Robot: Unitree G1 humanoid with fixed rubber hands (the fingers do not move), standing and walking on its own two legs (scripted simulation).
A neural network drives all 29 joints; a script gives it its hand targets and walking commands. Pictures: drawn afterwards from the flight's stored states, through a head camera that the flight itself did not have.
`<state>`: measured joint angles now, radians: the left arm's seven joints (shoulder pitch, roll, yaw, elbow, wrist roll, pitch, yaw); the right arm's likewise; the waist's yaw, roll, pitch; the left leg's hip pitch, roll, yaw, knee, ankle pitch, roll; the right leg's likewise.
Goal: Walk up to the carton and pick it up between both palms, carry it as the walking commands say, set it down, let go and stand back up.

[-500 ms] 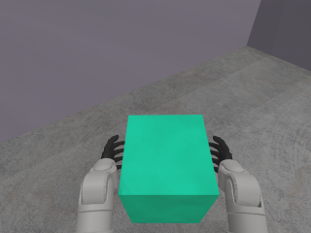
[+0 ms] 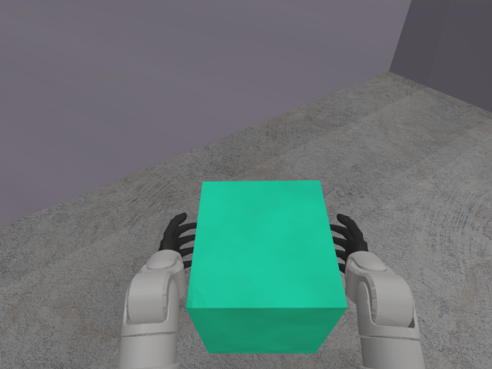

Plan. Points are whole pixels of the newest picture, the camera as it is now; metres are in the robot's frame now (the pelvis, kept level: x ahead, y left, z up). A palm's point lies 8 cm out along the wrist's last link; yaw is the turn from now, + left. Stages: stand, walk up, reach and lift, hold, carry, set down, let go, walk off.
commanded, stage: carry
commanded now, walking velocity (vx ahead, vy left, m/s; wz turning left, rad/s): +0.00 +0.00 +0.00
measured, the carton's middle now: (261, 271) +0.30 +0.00 +0.00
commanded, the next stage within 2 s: none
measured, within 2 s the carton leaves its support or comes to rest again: neither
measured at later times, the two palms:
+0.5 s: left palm (170, 257) +0.27 +0.14 +0.08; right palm (357, 259) +0.27 -0.15 +0.08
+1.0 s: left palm (127, 282) +0.23 +0.20 +0.08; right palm (320, 258) +0.27 -0.09 +0.08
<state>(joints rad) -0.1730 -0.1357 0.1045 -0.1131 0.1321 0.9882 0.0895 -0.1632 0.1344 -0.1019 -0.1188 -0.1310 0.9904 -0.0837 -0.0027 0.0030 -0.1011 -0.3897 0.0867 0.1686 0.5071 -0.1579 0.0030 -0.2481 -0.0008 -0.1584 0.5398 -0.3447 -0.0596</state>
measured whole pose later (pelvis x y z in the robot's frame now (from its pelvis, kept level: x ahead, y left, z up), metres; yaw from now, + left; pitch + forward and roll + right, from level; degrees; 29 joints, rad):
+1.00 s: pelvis -0.02 +0.02 -0.01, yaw +5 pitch +3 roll +0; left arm -0.20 -0.14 0.11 -0.32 0.09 1.19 0.11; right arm -0.20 0.14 -0.09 -0.32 -0.12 1.20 -0.10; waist 0.04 0.00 -0.04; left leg -0.47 0.03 0.10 0.58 -0.15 0.04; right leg -0.30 -0.06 -0.23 0.64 -0.38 -0.03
